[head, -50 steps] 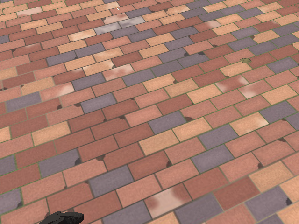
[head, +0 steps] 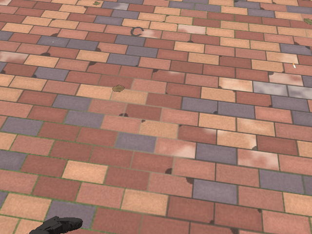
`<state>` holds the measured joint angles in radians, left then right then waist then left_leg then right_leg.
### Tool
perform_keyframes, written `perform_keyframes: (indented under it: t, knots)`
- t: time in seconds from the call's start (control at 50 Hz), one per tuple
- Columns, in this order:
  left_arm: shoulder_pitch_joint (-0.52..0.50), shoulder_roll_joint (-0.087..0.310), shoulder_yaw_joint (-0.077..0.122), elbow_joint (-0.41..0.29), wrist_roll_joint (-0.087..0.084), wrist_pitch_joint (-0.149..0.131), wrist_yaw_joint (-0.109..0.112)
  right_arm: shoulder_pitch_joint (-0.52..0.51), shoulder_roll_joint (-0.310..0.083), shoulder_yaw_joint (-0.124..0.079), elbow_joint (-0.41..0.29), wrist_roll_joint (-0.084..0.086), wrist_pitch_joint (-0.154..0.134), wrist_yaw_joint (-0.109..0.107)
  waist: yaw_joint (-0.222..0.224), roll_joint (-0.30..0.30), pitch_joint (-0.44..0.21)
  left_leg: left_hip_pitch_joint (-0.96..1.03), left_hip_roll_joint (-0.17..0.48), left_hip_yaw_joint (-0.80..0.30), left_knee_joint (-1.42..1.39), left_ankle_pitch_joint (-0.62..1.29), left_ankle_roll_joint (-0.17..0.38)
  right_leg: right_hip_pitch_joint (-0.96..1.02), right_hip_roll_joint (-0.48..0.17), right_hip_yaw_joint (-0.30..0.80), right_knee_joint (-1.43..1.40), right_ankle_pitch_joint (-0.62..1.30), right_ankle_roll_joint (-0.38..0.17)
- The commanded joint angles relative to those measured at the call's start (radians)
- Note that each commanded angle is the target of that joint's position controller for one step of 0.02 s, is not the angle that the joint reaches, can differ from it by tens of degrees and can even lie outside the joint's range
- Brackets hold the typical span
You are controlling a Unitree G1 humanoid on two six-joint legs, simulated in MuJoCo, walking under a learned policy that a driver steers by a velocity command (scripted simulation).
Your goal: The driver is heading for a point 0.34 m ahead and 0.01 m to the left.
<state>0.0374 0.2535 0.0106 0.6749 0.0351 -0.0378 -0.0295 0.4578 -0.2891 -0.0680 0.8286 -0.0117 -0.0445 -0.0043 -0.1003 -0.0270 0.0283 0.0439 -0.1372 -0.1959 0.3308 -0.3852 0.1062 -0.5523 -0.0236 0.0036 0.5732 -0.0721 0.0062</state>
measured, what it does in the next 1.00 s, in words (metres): walks ahead: right foot, then left foot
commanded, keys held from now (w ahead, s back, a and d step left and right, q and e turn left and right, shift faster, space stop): w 0.16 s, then no key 0.84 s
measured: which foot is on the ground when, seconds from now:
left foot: down 0.00-0.04, up 0.06-0.46, down 0.48-1.00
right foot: up 0.00-0.02, down 0.04-0.50, up 0.52-0.76, down 0.78-1.00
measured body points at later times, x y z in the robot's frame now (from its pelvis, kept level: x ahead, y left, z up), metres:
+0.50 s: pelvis +0.23 -0.01 +0.00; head +0.26 +0.00 +0.45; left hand +0.22 +0.24 -0.14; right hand +0.40 -0.23 -0.11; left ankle +0.32 +0.08 -0.73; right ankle +0.15 -0.11 -0.73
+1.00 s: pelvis +0.27 -0.02 +0.01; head +0.27 -0.02 +0.46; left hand +0.27 +0.22 -0.14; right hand +0.32 -0.26 -0.14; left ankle +0.32 +0.08 -0.73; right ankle +0.26 -0.13 -0.73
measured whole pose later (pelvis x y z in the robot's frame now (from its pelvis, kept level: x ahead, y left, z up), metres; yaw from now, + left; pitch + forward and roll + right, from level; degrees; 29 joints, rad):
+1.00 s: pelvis +0.27 -0.02 +0.01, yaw +3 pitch -2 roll +0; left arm 0.29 0.19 0.00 1.07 0.01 0.00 0.03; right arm 0.24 -0.21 -0.01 1.04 -0.01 0.00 -0.02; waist -0.01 0.01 0.02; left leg -0.23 -0.03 0.03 0.38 -0.13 0.04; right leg -0.13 0.01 0.00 0.41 -0.25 -0.01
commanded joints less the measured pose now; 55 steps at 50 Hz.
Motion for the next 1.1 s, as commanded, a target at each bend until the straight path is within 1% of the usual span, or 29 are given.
perform_keyframes:
  t: [0.02, 0.04, 0.06, 0.08, 0.1, 0.12, 0.14, 0.18, 0.24, 0.34, 0.42, 0.46, 0.48, 0.5, 0.52, 0.54, 0.56, 0.58, 0.6, 0.62, 0.66, 0.72, 0.76, 0.78, 0.8, 0.82, 0.86, 0.92, 1.1]
  knots:
    - [0.191, 0.146, 0.053, 0.001, 0.002, -0.033, 0.022, -0.037, -0.161, -0.031, -0.041, -0.001, -0.020, -0.003, 0.157, 0.071, -0.093, -0.089, 0.216, -0.078, 0.258, 0.891, 0.034, 0.366, 0.051, -0.031, -0.107, -0.050, -0.066]
    - [0.340, 0.200, 0.067, 0.018, 0.017, -0.043, 0.038, -0.034, -0.118, -0.017, -0.057, 0.003, -0.027, 0.003, 0.218, 0.010, -0.209, -0.210, 0.166, -0.035, 0.505, 0.689, 0.013, 0.586, -0.107, 0.131, -0.125, -0.170, -0.114]
    - [0.414, 0.311, 0.097, 0.031, 0.031, -0.036, 0.041, 0.093, -0.037, -0.003, -0.075, 0.036, -0.025, 0.006, 0.176, -0.235, -0.342, -0.509, -0.008, 0.079, 0.845, 0.086, -0.038, 0.842, -0.375, 0.614, -0.203, -0.278, -0.251]
    - [0.364, 0.246, 0.088, 0.039, 0.001, -0.024, 0.029, 0.077, -0.098, -0.006, -0.055, -0.002, -0.021, 0.001, 0.151, -0.157, -0.275, -0.628, 0.019, 0.049, 0.928, -0.106, -0.028, 0.765, -0.386, 0.778, -0.295, -0.341, -0.262]
    - [0.279, 0.171, 0.072, 0.028, -0.011, -0.022, 0.026, -0.001, -0.106, -0.009, -0.057, -0.011, -0.017, 0.005, 0.128, -0.047, -0.124, -0.650, 0.068, 0.043, 0.943, -0.023, -0.027, 0.621, -0.350, 0.627, -0.304, -0.366, -0.252]
    - [0.233, 0.120, 0.060, 0.031, -0.009, -0.025, 0.021, -0.065, -0.096, -0.003, -0.067, -0.014, -0.017, 0.012, 0.123, 0.011, -0.059, -0.637, 0.101, 0.054, 0.897, 0.032, -0.028, 0.523, -0.300, 0.497, -0.323, -0.283, -0.231]
    - [0.223, 0.102, 0.053, 0.043, -0.007, -0.029, 0.023, -0.093, -0.086, -0.001, -0.074, -0.017, -0.012, 0.020, 0.109, -0.016, -0.027, -0.623, 0.126, 0.066, 0.850, 0.050, -0.030, 0.468, -0.253, 0.397, -0.340, -0.187, -0.208]
    - [0.236, 0.091, 0.046, 0.074, -0.014, -0.045, 0.022, -0.079, -0.067, 0.005, -0.064, -0.027, 0.006, 0.029, 0.084, -0.065, -0.011, -0.566, 0.136, 0.089, 0.798, 0.059, -0.050, 0.402, -0.206, 0.275, -0.356, 0.068, -0.194]
    - [0.275, 0.107, 0.046, 0.114, -0.026, -0.071, 0.014, -0.090, -0.044, 0.013, -0.061, -0.029, 0.015, 0.026, 0.064, -0.052, -0.031, -0.564, 0.125, 0.124, 0.733, 0.081, -0.081, 0.414, -0.199, 0.144, -0.327, 0.562, -0.217]
    - [0.289, 0.106, 0.038, 0.158, -0.028, -0.049, 0.016, -0.247, 0.007, 0.047, -0.084, -0.016, 0.015, 0.030, 0.100, -0.098, -0.049, -0.471, 0.137, 0.229, 0.413, 0.260, -0.101, 0.405, -0.119, -0.008, -0.308, 0.686, -0.171]
    - [0.331, 0.117, 0.040, 0.198, -0.030, -0.031, 0.023, -0.282, -0.009, 0.049, -0.071, -0.015, 0.011, 0.013, 0.118, -0.084, -0.054, -0.403, 0.127, 0.229, 0.279, 0.290, -0.076, 0.461, -0.155, 0.029, -0.234, 0.615, -0.156]
    - [0.311, 0.116, 0.039, 0.208, -0.037, -0.024, 0.030, -0.231, -0.012, 0.047, -0.042, -0.022, -0.001, 0.003, 0.084, -0.053, -0.049, -0.302, 0.121, 0.224, 0.137, 0.348, -0.047, 0.456, -0.148, 0.045, -0.152, 0.519, -0.130]
    - [0.329, 0.108, 0.036, 0.214, -0.036, -0.023, 0.033, -0.186, -0.036, 0.041, -0.020, -0.031, -0.013, -0.004, 0.069, -0.003, -0.071, -0.199, 0.155, 0.183, 0.061, 0.490, -0.033, 0.431, -0.114, 0.038, -0.073, 0.424, -0.100]
    - [0.360, 0.082, 0.027, 0.198, -0.031, -0.026, 0.037, -0.121, -0.097, 0.031, -0.011, -0.039, -0.025, -0.011, 0.067, 0.090, -0.154, -0.039, 0.323, 0.037, 0.112, 0.888, -0.002, 0.351, -0.070, 0.003, 0.045, 0.146, -0.068]
    - [0.504, -0.002, 0.006, 0.229, -0.057, -0.009, 0.041, -0.116, -0.112, 0.026, -0.003, -0.020, -0.012, -0.016, 0.112, 0.256, -0.269, 0.063, 0.512, -0.140, 0.137, 1.151, 0.167, 0.282, 0.031, -0.031, 0.200, -0.404, -0.049]
    - [0.448, 0.066, 0.021, 0.248, -0.043, 0.020, 0.051, -0.111, -0.059, 0.038, -0.002, 0.010, -0.003, -0.012, 0.068, 0.197, -0.261, 0.011, 0.514, -0.193, 0.088, 1.009, 0.218, 0.241, 0.047, 0.012, 0.281, -0.587, -0.048]
    - [0.378, 0.079, 0.028, 0.233, -0.030, 0.033, 0.050, -0.150, -0.050, 0.043, 0.003, 0.012, 0.001, -0.013, 0.076, 0.166, -0.165, -0.061, 0.477, -0.162, 0.032, 0.852, 0.206, 0.196, 0.048, 0.026, 0.323, -0.595, -0.040]
    - [0.338, 0.069, 0.028, 0.234, -0.019, 0.042, 0.048, -0.198, -0.032, 0.050, 0.003, 0.003, 0.006, -0.020, 0.093, 0.127, -0.118, -0.121, 0.438, -0.128, -0.011, 0.714, 0.173, 0.192, 0.033, 0.036, 0.320, -0.548, -0.032]
    - [0.323, 0.057, 0.027, 0.238, -0.017, 0.050, 0.047, -0.233, -0.023, 0.054, 0.005, -0.001, 0.010, -0.028, 0.115, 0.128, -0.078, -0.187, 0.405, -0.079, -0.045, 0.654, 0.138, 0.217, 0.016, 0.039, 0.278, -0.495, -0.021]
    - [0.338, 0.039, 0.022, 0.252, -0.015, 0.058, 0.046, -0.263, -0.021, 0.055, 0.011, -0.002, 0.012, -0.034, 0.139, 0.142, -0.070, -0.237, 0.370, -0.033, -0.065, 0.599, 0.106, 0.269, 0.007, 0.035, 0.228, -0.450, -0.009]
    - [0.355, 0.022, 0.016, 0.284, -0.019, 0.068, 0.051, -0.276, -0.018, 0.056, 0.025, -0.008, 0.012, -0.033, 0.143, 0.140, -0.087, -0.262, 0.329, 0.018, -0.068, 0.543, 0.080, 0.336, 0.022, 0.009, 0.149, -0.398, 0.004]
    - [0.336, 0.014, 0.012, 0.310, -0.023, 0.078, 0.058, -0.278, -0.032, 0.050, 0.055, -0.001, 0.019, -0.029, 0.140, 0.137, -0.084, -0.303, 0.307, 0.029, -0.081, 0.296, 0.060, 0.399, 0.024, -0.010, 0.012, -0.284, 0.005]
    - [0.329, 0.011, 0.008, 0.330, -0.015, 0.077, 0.060, -0.285, -0.036, 0.046, 0.070, 0.007, 0.031, -0.026, 0.147, 0.117, -0.044, -0.387, 0.278, 0.029, -0.095, 0.027, 0.011, 0.469, 0.020, -0.014, -0.131, -0.147, -0.010]
    - [0.314, 0.030, 0.008, 0.327, -0.005, 0.071, 0.060, -0.270, -0.030, 0.045, 0.080, 0.008, 0.035, -0.024, 0.136, 0.098, -0.011, -0.432, 0.268, 0.019, -0.108, -0.073, -0.026, 0.479, -0.021, 0.035, -0.175, -0.132, -0.020]
    - [0.300, 0.051, 0.008, 0.320, -0.001, 0.062, 0.060, -0.258, -0.025, 0.043, 0.088, 0.010, 0.040, -0.022, 0.122, 0.079, 0.020, -0.441, 0.246, 0.026, -0.105, -0.089, -0.052, 0.440, -0.067, 0.092, -0.217, -0.192, -0.032]
    - [0.281, 0.068, 0.012, 0.336, -0.014, 0.056, 0.057, -0.252, -0.015, 0.039, 0.096, 0.014, 0.047, -0.019, 0.098, -0.019, 0.082, -0.368, 0.200, 0.076, -0.085, 0.006, -0.058, 0.291, -0.066, 0.109, -0.233, -0.279, -0.044]
    - [0.260, 0.035, 0.003, 0.347, -0.021, 0.036, 0.057, -0.217, -0.006, 0.039, 0.131, 0.006, 0.044, -0.017, 0.082, -0.056, 0.056, -0.220, 0.199, 0.091, -0.013, 0.164, -0.049, 0.227, -0.076, 0.123, -0.291, -0.279, -0.039]
    - [0.260, 0.033, 0.002, 0.360, -0.026, 0.023, 0.063, -0.197, -0.007, 0.038, 0.169, 0.001, 0.032, -0.018, 0.080, -0.020, 0.013, -0.182, 0.209, 0.089, 0.001, 0.248, -0.043, 0.283, -0.071, 0.112, -0.287, -0.191, -0.040]
    - [0.303, 0.013, -0.004, 0.408, -0.025, 0.026, 0.069, -0.178, 0.018, 0.048, 0.250, 0.005, 0.035, -0.027, 0.095, 0.022, 0.028, -0.198, 0.211, 0.098, -0.007, 0.279, -0.058, 0.334, -0.069, 0.100, -0.277, -0.135, -0.054]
